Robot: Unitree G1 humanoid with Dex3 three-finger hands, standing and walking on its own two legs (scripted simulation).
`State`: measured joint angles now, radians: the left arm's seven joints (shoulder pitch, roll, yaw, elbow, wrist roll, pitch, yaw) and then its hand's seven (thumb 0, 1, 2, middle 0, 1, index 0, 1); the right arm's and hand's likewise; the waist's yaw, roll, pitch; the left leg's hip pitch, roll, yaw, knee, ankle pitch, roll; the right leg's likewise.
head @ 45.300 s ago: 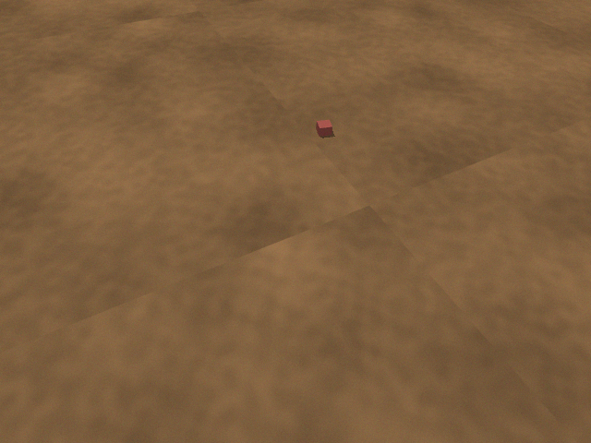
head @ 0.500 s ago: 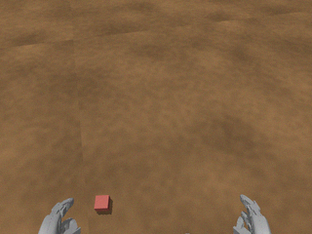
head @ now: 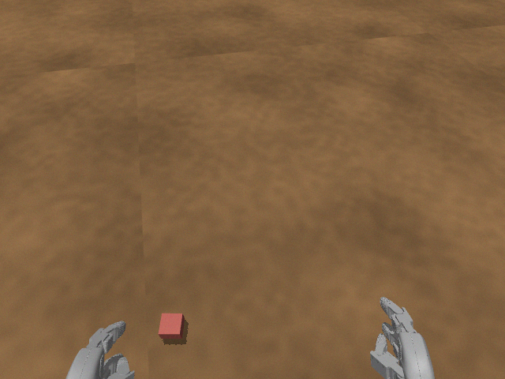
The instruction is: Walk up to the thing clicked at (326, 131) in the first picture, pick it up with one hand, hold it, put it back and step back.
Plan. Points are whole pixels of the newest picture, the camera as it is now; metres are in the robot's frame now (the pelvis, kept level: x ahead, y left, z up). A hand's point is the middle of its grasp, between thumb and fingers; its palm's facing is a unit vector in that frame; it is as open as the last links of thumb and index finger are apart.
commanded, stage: home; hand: left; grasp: from above
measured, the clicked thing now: (171, 326) +0.43 +0.26 -0.69
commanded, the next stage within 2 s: stand in 1.54 s
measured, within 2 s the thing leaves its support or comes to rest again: neither
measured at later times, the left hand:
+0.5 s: hand (136, 377) +0.16 +0.17 -0.05, palm faces +0.04 -0.98 -0.21, open 7.4 cm
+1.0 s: hand (134, 375) +0.17 +0.18 -0.05, palm faces +0.04 -0.98 -0.21, open 7.4 cm
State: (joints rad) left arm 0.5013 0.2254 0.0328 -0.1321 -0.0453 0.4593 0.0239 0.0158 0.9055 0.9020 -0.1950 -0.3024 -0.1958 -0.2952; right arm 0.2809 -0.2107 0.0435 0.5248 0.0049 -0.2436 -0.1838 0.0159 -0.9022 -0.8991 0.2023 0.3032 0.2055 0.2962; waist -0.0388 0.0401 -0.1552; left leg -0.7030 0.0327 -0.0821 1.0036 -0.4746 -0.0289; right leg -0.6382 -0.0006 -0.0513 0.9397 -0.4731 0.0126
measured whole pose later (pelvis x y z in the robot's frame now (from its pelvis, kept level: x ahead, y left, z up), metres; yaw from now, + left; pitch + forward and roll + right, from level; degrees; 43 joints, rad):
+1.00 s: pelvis +0.00 +0.00 +0.00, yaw +0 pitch +10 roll -2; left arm 0.50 0.23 0.03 -0.13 -0.05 0.46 0.02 0.02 0.91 0.90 -0.20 -0.30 -0.20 -0.29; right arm 0.29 -0.21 0.03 0.53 0.01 -0.24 -0.19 0.02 -0.90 -0.90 0.20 0.30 0.21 0.30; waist -0.04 0.04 -0.16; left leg -0.70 0.04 -0.08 1.01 -0.48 -0.03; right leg -0.64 0.00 -0.05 0.95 -0.48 0.01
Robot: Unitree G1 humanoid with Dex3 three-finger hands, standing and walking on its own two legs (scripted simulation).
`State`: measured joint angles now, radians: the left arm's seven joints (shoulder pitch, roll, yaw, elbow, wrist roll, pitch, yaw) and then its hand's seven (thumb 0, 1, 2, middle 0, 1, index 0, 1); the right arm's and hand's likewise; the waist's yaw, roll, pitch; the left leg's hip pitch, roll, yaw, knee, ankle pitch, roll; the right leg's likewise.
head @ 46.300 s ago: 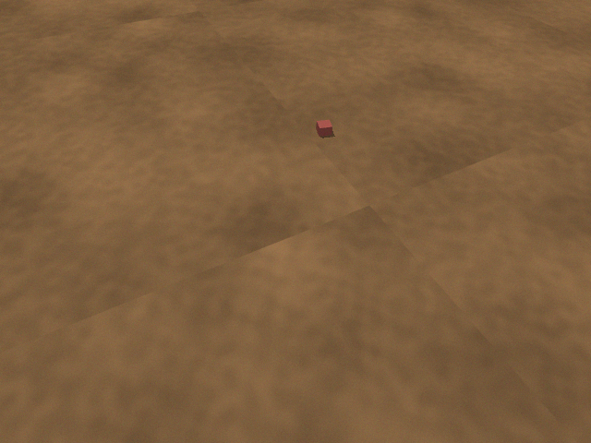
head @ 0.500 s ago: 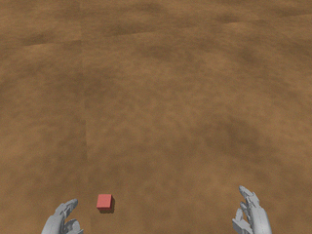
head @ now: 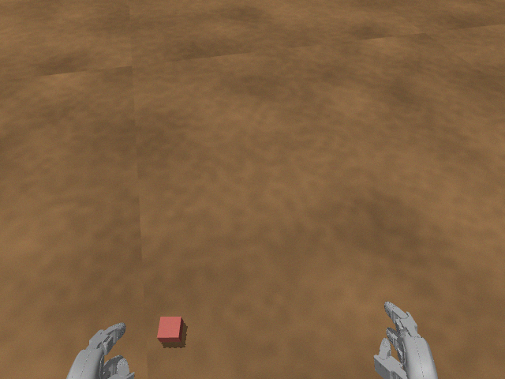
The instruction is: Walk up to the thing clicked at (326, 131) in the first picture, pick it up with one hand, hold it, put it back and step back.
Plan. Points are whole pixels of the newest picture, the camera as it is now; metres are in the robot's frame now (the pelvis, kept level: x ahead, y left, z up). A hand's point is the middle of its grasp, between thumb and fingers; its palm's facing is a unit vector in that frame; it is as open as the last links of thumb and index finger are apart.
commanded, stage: home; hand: left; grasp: from above
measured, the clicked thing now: (170, 329) +0.43 +0.27 -0.69
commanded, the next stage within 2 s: stand in 0.54 s
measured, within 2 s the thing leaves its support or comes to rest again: neither
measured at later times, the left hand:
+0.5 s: hand out of the picture +0.16 +0.18 -0.05, palm faces +0.05 -0.98 -0.21, open 7.4 cm
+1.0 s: hand out of the picture +0.09 +0.25 -0.11, palm faces +0.05 -0.94 -0.35, open 7.4 cm
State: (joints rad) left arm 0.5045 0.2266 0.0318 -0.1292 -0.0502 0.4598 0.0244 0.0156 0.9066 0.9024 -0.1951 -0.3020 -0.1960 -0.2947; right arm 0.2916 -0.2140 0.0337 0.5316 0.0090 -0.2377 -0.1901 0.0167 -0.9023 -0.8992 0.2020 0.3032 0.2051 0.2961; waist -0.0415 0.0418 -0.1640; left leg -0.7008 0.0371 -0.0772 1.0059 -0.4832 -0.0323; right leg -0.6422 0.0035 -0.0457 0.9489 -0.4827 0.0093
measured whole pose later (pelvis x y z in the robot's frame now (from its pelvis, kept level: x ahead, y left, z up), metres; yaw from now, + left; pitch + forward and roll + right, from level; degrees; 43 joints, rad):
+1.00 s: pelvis +0.00 +0.01 +0.04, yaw +1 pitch +0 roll +0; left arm 0.22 0.29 0.06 0.79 0.05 0.05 0.04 0.01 0.91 0.90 -0.20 -0.30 -0.20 -0.30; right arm 0.20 -0.30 -0.04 0.91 -0.05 -0.02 -0.02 0.01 -0.91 -0.90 0.20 0.30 0.20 0.30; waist 0.02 0.00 0.04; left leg -0.37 -0.01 -0.04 0.72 -0.36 0.00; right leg -0.33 -0.04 -0.02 0.71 -0.38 0.03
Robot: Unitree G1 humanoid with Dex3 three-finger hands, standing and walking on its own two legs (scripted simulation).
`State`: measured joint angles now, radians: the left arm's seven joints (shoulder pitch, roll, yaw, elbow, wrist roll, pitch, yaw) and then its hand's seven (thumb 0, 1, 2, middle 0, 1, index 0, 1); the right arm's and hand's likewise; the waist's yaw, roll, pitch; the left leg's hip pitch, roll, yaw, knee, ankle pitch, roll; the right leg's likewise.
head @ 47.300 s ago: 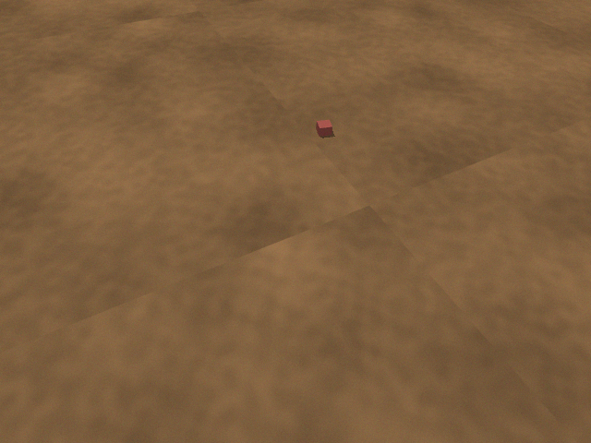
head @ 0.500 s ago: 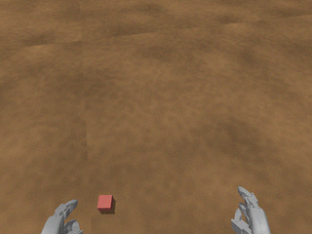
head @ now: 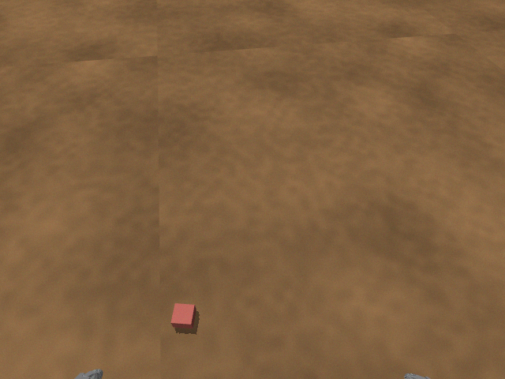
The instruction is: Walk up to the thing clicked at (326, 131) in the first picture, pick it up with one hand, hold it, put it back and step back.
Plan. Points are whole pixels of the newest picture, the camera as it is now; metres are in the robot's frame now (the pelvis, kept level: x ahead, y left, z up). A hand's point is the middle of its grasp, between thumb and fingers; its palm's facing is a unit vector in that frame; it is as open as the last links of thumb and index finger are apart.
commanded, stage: stand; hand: left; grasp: from above
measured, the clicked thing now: (184, 315) +0.44 +0.25 -0.72
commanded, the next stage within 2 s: none
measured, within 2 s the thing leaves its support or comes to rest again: neither
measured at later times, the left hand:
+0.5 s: hand out of the picture +0.02 +0.24 -0.14, palm faces +0.06 -0.94 -0.35, open 7.4 cm
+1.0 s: hand out of the picture +0.06 +0.23 -0.13, palm faces +0.06 -0.94 -0.34, open 7.4 cm
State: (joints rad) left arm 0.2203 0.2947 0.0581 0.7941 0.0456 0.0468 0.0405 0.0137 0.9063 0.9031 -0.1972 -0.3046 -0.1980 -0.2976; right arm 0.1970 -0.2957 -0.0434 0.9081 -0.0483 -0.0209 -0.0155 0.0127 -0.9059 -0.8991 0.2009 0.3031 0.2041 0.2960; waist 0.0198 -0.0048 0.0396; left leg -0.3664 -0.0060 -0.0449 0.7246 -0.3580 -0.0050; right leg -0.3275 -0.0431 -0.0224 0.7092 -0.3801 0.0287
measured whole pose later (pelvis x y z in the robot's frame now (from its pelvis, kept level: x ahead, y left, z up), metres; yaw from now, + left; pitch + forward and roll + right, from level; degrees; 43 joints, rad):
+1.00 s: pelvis +0.00 -0.02 +0.03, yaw +2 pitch -3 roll +0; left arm 0.11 0.31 0.04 1.16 0.02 0.00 0.02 0.01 0.91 0.90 -0.20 -0.31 -0.20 -0.30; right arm 0.13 -0.31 0.00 1.12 -0.02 0.00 -0.02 0.01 -0.91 -0.90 0.20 0.30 0.20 0.30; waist 0.01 0.02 0.07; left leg -0.14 0.01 -0.08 0.38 -0.19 -0.03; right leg -0.08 -0.02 -0.07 0.35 -0.21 0.01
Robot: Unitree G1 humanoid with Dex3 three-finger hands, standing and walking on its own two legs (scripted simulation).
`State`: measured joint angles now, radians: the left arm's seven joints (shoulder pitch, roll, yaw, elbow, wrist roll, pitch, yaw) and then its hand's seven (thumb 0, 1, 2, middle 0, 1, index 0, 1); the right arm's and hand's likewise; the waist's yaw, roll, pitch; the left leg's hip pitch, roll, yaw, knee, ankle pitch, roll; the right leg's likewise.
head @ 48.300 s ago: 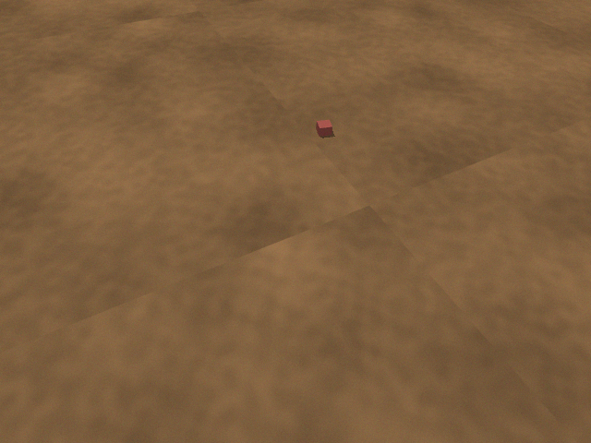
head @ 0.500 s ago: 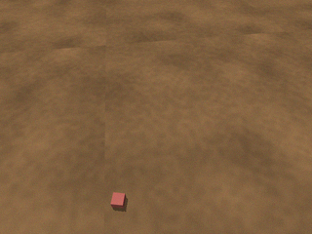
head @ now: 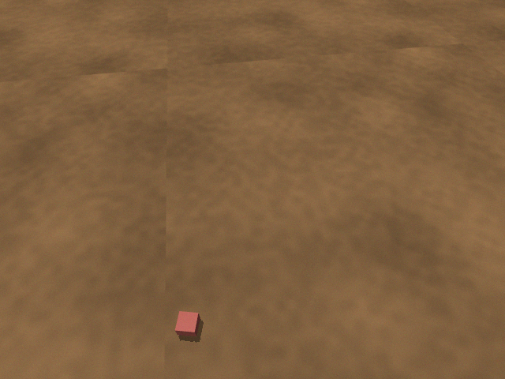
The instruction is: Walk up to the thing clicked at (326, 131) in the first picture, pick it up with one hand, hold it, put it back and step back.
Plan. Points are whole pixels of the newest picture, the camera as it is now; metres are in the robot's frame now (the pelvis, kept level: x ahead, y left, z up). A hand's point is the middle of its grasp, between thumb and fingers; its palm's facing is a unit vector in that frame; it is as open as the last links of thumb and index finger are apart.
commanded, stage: stand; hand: left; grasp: from above
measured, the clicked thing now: (188, 323) +0.44 +0.26 -0.75
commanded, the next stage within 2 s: step back in 1.16 s
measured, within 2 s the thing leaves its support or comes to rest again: neither
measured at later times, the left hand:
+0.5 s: hand out of the picture +0.07 +0.25 -0.16, palm faces +0.03 -0.94 -0.35, open 7.4 cm
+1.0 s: hand out of the picture +0.07 +0.25 -0.16, palm faces +0.02 -0.94 -0.35, open 7.4 cm
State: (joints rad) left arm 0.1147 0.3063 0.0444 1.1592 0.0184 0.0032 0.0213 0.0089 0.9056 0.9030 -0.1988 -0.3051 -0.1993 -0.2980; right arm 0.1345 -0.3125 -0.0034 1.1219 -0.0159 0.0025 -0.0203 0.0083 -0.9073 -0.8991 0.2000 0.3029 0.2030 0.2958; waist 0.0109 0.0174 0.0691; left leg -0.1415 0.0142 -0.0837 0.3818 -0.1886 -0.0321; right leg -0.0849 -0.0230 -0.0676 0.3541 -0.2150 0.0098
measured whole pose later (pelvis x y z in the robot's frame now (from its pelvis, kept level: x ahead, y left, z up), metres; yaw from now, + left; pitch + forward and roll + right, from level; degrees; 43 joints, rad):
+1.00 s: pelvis +0.00 -0.01 +0.00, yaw +0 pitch -3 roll +0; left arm 0.11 0.33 0.03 1.15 0.02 0.00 0.01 0.01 0.91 0.90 -0.20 -0.30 -0.20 -0.30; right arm 0.12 -0.33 0.01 1.13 -0.01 0.00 -0.01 0.01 -0.91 -0.90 0.20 0.30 0.20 0.30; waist 0.01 0.01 0.05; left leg -0.13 0.02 -0.09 0.35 -0.18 -0.04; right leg -0.08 -0.02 -0.07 0.33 -0.21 0.00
